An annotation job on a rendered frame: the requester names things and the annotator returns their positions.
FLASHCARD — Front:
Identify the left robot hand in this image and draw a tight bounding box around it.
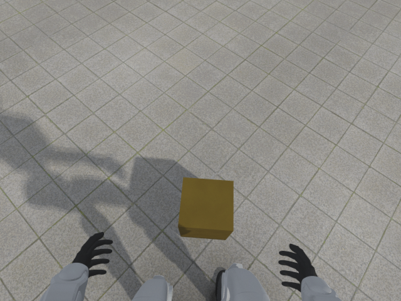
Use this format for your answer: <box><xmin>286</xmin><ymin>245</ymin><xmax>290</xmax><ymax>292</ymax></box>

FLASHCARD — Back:
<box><xmin>72</xmin><ymin>232</ymin><xmax>113</xmax><ymax>278</ymax></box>

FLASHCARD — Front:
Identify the robot thigh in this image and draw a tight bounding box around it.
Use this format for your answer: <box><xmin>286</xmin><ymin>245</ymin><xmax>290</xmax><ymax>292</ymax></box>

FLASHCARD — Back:
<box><xmin>221</xmin><ymin>268</ymin><xmax>270</xmax><ymax>301</ymax></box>
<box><xmin>132</xmin><ymin>278</ymin><xmax>173</xmax><ymax>301</ymax></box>

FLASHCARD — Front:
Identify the right robot forearm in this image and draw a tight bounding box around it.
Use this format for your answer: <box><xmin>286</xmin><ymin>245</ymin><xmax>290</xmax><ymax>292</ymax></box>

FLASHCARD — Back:
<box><xmin>301</xmin><ymin>276</ymin><xmax>341</xmax><ymax>301</ymax></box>

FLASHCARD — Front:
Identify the carton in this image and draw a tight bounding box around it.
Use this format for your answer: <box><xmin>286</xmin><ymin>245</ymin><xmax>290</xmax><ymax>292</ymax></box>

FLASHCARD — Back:
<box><xmin>178</xmin><ymin>177</ymin><xmax>234</xmax><ymax>240</ymax></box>

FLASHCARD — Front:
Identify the right robot thigh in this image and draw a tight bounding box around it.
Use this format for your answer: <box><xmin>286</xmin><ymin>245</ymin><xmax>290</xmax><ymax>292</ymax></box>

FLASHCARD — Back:
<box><xmin>221</xmin><ymin>268</ymin><xmax>270</xmax><ymax>301</ymax></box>

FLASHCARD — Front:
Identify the left robot forearm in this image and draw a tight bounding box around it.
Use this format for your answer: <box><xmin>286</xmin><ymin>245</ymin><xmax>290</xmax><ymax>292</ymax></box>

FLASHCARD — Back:
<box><xmin>39</xmin><ymin>263</ymin><xmax>89</xmax><ymax>301</ymax></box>

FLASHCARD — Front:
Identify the right robot hand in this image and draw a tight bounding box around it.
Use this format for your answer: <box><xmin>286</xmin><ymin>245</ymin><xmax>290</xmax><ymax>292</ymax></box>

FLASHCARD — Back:
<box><xmin>278</xmin><ymin>244</ymin><xmax>317</xmax><ymax>292</ymax></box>

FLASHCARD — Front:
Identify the left robot thigh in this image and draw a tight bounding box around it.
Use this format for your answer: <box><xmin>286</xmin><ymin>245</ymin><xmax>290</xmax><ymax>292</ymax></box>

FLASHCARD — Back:
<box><xmin>132</xmin><ymin>278</ymin><xmax>173</xmax><ymax>301</ymax></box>

